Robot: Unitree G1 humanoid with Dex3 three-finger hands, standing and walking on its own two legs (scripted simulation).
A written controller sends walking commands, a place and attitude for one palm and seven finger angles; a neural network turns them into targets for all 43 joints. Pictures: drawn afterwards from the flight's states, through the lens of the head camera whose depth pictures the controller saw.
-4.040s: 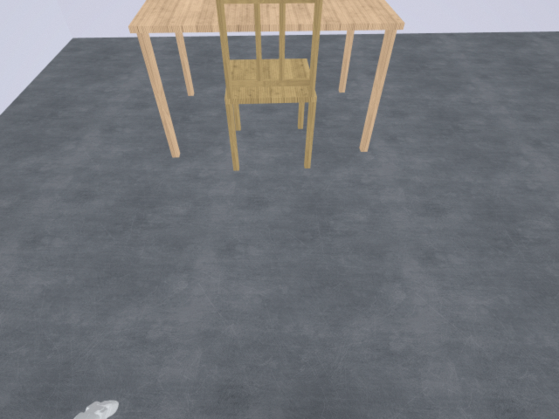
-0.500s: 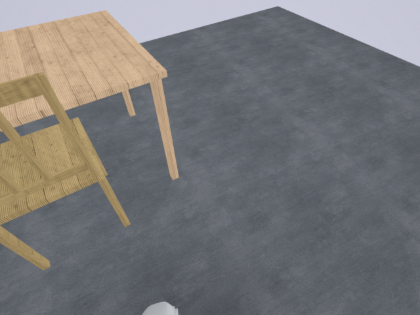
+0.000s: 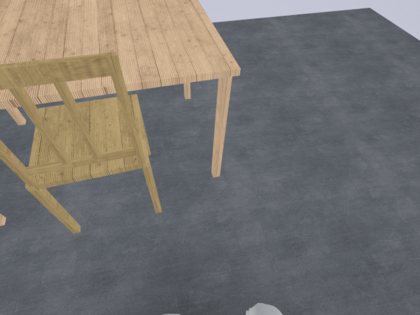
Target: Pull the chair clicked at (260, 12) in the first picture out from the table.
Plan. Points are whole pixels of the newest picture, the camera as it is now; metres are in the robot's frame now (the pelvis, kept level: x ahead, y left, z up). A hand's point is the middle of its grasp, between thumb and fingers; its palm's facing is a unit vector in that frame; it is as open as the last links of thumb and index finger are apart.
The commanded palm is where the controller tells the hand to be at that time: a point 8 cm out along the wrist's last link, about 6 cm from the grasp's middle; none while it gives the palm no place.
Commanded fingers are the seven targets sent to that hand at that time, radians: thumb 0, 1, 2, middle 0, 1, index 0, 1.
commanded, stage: turn to face it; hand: left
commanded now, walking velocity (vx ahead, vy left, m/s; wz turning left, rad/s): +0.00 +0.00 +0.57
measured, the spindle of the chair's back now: (45, 130) +0.58 +0.51 -0.09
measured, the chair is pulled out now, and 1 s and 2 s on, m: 0.00 0.00 0.00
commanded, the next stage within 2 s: take the last steps up to it in 0.42 s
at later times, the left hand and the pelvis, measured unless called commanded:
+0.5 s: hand out of the picture +0.02 +0.13 -0.14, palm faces +0.28 -0.92 -0.27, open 7.4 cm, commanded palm none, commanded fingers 0.00 0.90 0.90 -0.20 -0.30 -0.20 -0.30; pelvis +0.00 -0.07 +0.01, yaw +17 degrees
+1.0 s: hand out of the picture -0.02 +0.20 -0.17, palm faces +0.40 -0.90 -0.20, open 7.4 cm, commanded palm none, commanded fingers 0.00 0.90 0.90 -0.20 -0.30 -0.20 -0.30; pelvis +0.03 +0.00 +0.01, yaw +22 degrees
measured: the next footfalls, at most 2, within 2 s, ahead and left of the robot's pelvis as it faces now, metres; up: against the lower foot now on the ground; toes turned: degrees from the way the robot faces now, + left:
right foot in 0.22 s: +0.07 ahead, -0.16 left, +0.00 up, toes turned +6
left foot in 0.68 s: -0.05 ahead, +0.06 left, +0.00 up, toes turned +24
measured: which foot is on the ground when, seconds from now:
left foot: down 0.00-0.22, up 0.24-0.66, down 0.68-1.00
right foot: up 0.00-0.20, down 0.22-0.68, up 0.70-1.00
